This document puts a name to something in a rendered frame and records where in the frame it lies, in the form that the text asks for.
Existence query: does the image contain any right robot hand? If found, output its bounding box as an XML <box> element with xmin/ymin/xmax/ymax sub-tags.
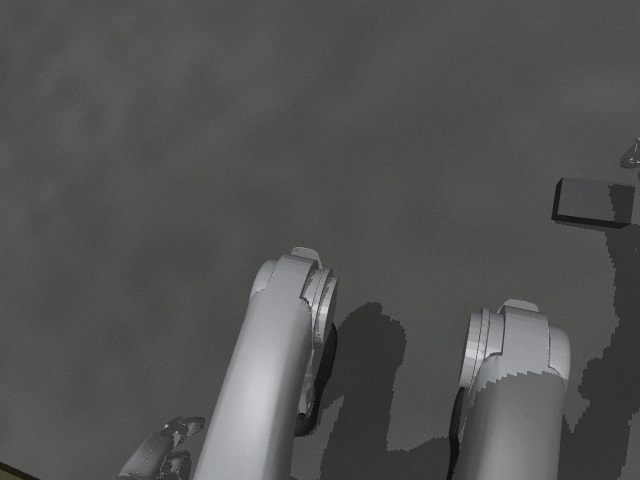
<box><xmin>620</xmin><ymin>138</ymin><xmax>640</xmax><ymax>253</ymax></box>

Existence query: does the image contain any left robot foot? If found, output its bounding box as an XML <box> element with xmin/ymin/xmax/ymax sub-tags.
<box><xmin>295</xmin><ymin>322</ymin><xmax>337</xmax><ymax>437</ymax></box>

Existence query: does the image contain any right robot foot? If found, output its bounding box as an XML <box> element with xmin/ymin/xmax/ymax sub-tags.
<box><xmin>446</xmin><ymin>387</ymin><xmax>465</xmax><ymax>480</ymax></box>

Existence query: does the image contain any small box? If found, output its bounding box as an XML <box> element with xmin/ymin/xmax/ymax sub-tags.
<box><xmin>551</xmin><ymin>177</ymin><xmax>636</xmax><ymax>229</ymax></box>

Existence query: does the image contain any left robot hand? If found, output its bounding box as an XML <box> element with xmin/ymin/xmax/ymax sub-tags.
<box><xmin>118</xmin><ymin>416</ymin><xmax>205</xmax><ymax>480</ymax></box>

